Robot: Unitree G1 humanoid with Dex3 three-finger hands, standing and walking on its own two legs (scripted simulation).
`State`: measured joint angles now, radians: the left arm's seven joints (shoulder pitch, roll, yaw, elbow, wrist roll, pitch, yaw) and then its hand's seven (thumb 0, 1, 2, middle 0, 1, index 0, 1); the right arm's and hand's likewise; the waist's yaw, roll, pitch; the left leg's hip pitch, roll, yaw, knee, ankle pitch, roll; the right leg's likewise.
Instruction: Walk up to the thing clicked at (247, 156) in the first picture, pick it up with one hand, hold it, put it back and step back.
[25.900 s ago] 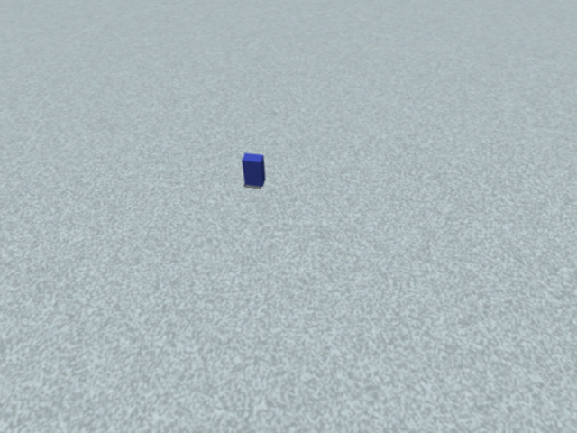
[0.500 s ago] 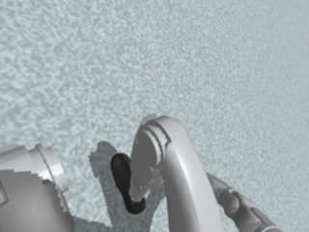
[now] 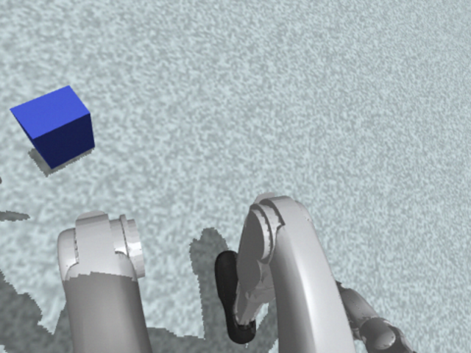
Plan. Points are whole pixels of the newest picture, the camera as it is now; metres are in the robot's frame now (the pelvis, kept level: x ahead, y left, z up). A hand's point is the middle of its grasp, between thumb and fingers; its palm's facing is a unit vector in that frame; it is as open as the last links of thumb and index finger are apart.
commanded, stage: home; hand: left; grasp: from the side
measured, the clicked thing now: (59, 131) +0.50 +0.27 -0.23
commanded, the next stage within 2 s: none
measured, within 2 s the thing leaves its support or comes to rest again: neither
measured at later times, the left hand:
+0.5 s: hand out of the picture +0.29 +0.35 +0.06, palm faces +0.27 -0.84 -0.48, open 17.1 cm
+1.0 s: hand out of the picture +0.24 +0.26 +0.27, palm faces +0.33 -0.88 -0.35, open 17.4 cm
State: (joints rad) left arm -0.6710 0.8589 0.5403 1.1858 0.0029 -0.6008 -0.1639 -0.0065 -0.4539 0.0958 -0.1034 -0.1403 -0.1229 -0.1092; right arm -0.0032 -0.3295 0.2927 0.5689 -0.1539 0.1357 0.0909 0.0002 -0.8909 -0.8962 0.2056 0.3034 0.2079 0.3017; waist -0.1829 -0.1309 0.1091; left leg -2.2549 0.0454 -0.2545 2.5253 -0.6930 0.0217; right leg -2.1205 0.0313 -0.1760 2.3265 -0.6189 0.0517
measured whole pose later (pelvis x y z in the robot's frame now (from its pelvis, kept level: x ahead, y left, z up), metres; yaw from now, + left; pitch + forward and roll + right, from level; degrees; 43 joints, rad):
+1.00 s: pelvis +0.07 +0.00 +0.36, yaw +12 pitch +16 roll -3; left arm 0.24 0.27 0.07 0.22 -0.02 0.23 0.18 0.00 -0.53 0.06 -0.06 -0.06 -0.05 -0.05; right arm 0.25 -0.22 0.02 0.50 0.05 -0.01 -0.16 0.01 -0.90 -0.90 0.20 0.30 0.20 0.30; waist -0.05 0.02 -0.16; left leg -0.98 0.05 -0.03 1.23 -0.54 -0.01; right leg -0.94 -0.01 -0.06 1.17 -0.52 0.01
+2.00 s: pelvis +0.10 +0.00 +0.41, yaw +14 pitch +7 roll -2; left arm 0.46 0.20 -0.01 0.02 -0.02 0.29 0.14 -0.01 -0.54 0.06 -0.05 -0.06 -0.05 -0.05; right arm 0.28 -0.20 0.03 0.50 0.02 -0.11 -0.18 0.01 -0.90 -0.90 0.20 0.30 0.20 0.30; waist -0.02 0.04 -0.10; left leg -0.61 0.05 -0.03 0.95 -0.46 -0.02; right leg -0.57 -0.01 -0.06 0.89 -0.45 0.01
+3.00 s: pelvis +0.10 +0.00 +0.41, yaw +13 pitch +7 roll -2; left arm 0.45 0.20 -0.01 0.03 -0.01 0.27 0.13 -0.01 -0.53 0.06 -0.05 -0.06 -0.05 -0.05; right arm 0.28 -0.20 0.03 0.52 0.01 -0.13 -0.19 0.01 -0.90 -0.90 0.20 0.30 0.20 0.30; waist -0.01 0.03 -0.10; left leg -0.60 0.05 -0.02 0.94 -0.46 -0.01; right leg -0.56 -0.01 -0.05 0.89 -0.44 0.02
